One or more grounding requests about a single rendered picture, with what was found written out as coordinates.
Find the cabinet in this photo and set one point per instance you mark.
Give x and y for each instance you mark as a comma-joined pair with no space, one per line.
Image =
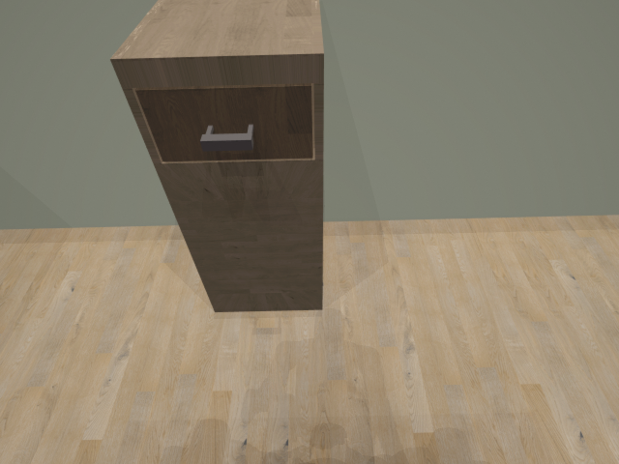
254,227

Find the handle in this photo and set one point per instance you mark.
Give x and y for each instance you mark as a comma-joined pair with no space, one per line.
227,141

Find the drawer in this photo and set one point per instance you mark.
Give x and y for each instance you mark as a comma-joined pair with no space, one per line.
281,115

